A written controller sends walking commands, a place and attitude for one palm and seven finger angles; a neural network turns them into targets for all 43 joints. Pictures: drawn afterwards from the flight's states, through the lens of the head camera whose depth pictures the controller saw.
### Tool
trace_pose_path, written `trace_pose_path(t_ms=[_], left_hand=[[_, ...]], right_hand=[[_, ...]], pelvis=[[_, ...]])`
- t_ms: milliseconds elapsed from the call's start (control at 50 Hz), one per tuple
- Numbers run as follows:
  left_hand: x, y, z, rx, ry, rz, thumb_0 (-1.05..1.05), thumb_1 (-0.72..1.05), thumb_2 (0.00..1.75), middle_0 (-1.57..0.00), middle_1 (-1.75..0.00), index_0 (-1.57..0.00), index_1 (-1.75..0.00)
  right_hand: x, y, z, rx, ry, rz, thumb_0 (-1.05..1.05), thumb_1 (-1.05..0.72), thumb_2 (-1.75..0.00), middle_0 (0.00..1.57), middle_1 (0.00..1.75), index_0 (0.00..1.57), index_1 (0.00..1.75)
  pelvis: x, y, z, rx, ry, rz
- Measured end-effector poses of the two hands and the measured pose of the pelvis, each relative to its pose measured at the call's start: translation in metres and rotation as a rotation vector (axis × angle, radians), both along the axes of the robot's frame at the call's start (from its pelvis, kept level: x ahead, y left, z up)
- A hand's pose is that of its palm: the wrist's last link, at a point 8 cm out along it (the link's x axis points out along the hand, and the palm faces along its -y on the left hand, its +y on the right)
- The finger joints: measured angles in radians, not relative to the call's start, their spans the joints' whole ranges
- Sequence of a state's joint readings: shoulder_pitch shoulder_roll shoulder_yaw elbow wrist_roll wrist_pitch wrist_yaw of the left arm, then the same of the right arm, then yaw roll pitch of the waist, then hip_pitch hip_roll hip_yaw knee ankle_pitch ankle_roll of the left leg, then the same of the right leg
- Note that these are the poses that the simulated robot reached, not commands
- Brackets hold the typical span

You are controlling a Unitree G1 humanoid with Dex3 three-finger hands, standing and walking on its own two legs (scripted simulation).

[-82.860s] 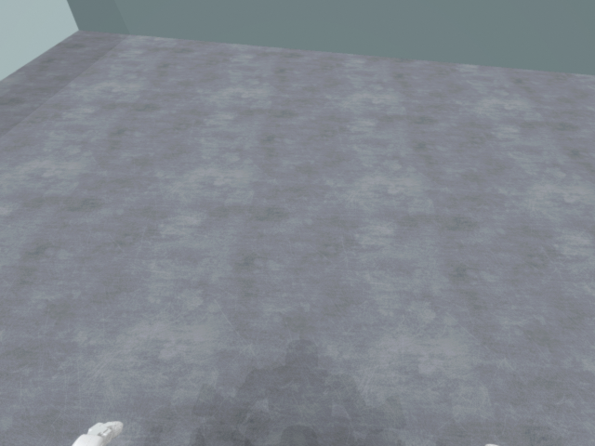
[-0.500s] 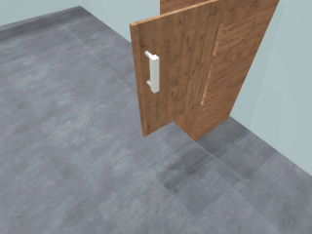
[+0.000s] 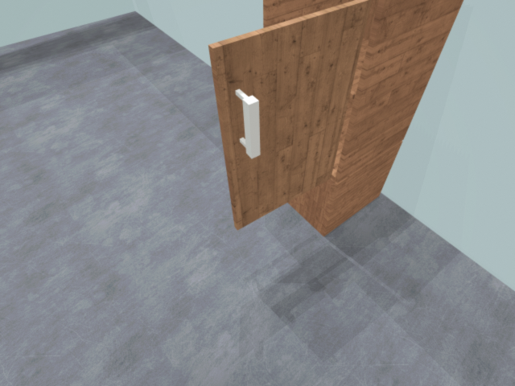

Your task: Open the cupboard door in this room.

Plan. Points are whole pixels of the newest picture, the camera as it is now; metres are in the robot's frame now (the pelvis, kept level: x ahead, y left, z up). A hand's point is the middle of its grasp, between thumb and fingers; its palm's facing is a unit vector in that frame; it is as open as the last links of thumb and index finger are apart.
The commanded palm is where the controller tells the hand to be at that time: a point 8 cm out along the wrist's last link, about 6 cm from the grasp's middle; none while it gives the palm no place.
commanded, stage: look to check the result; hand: left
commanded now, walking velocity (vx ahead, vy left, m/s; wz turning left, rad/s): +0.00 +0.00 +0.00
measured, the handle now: (246, 124) +0.62 +0.07 +0.05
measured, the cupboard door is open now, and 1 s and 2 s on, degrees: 86 86 86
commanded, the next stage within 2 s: stand and wait in 0.06 s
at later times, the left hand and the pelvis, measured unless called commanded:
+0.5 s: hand out of the picture +0.08 +0.22 -0.15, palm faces -0.01 -0.94 -0.33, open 7.4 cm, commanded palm none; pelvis +0.01 -0.01 +0.00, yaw -1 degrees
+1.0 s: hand out of the picture +0.08 +0.22 -0.16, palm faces -0.02 -0.95 -0.31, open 7.4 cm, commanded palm none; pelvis +0.01 +0.00 +0.00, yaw -1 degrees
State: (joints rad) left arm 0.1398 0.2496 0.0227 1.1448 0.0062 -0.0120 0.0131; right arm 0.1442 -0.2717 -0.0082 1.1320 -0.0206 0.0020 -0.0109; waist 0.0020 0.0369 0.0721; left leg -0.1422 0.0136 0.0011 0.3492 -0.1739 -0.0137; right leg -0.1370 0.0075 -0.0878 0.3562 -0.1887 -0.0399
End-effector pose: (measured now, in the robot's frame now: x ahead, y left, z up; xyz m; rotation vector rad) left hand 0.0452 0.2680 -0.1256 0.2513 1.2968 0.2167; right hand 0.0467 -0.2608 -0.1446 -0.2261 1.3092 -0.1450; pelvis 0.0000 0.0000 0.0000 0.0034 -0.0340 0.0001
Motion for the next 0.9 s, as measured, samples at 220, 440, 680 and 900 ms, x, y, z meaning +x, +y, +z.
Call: trace_pose_path(t_ms=[220, 440, 680, 900], left_hand=[[0.023, 0.003, 0.007, 0.022, -0.038, -0.028, 0.0, 0.9, 0.89, -0.2, -0.3, -0.2, -0.3], [0.032, 0.001, 0.009, 0.028, -0.046, -0.041, 0.0, 0.9, 0.89, -0.2, -0.3, -0.2, -0.3], [0.029, -0.001, 0.006, 0.02, -0.029, -0.042, 0.0, 0.9, 0.89, -0.2, -0.3, -0.2, -0.3], [0.027, -0.001, 0.002, 0.007, -0.011, -0.042, 0.0, 0.9, 0.89, -0.2, -0.3, -0.2, -0.3]], right_hand=[[0.009, -0.015, 0.004, -0.019, -0.012, 0.005, 0.0, -0.9, -0.9, 0.2, 0.3, 0.2, 0.3], [0.013, -0.022, 0.006, -0.025, -0.018, 0.003, 0.0, -0.9, -0.9, 0.2, 0.3, 0.21, 0.3], [0.011, -0.024, 0.008, -0.032, -0.008, -0.007, 0.0, -0.9, -0.9, 0.2, 0.3, 0.21, 0.3], [0.009, -0.018, 0.008, -0.032, 0.005, -0.011, 0.0, -0.9, -0.9, 0.2, 0.3, 0.21, 0.3]], pelvis=[[0.004, -0.005, 0.001, 0.001, 0.001, -0.003], [0.007, -0.009, 0.002, 0.001, 0.001, -0.008], [0.011, -0.01, 0.002, -0.001, 0.002, -0.013], [0.013, -0.007, 0.002, -0.002, 0.006, -0.015]])
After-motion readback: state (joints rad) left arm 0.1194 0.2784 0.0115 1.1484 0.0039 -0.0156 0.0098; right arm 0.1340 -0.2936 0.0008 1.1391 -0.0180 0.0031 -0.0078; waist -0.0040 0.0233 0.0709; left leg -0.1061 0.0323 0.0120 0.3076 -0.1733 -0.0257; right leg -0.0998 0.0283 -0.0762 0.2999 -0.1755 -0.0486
